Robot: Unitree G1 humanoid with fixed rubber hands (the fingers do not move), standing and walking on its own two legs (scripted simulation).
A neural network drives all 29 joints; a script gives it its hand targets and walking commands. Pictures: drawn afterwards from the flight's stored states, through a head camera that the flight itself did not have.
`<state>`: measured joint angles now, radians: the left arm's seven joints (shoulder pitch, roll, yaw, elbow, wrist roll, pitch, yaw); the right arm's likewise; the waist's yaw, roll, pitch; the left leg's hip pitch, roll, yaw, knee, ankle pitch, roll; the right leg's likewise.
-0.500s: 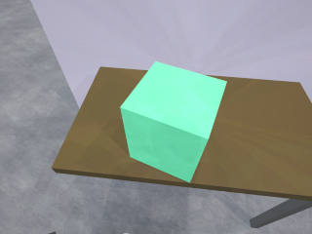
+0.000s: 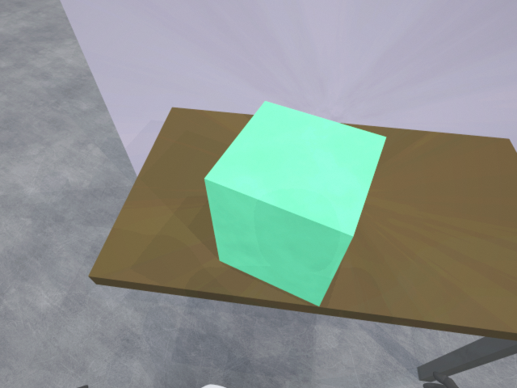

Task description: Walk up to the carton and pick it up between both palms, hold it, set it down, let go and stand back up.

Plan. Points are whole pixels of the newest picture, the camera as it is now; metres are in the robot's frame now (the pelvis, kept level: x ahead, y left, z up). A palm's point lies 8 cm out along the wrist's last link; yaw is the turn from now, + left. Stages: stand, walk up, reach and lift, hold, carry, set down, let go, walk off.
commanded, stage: walk up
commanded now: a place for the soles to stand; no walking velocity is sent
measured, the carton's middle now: (292, 206) +0.40 -0.04 +0.02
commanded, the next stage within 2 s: none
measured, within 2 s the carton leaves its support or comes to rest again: neither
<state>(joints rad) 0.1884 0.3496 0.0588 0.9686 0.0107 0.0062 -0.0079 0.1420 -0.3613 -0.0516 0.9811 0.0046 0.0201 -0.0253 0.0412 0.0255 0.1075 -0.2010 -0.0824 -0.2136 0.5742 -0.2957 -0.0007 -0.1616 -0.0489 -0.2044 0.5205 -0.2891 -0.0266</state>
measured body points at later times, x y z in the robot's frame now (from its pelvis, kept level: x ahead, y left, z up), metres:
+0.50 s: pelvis +0.03 +0.00 +0.01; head +0.05 -0.02 +0.45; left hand +0.09 +0.30 -0.12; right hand +0.13 -0.30 -0.13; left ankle +0.01 +0.12 -0.73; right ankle +0.00 -0.10 -0.73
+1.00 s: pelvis +0.03 +0.00 +0.01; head +0.03 -0.01 +0.46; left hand +0.08 +0.31 -0.12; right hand +0.12 -0.29 -0.13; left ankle +0.01 +0.12 -0.73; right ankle +0.00 -0.10 -0.73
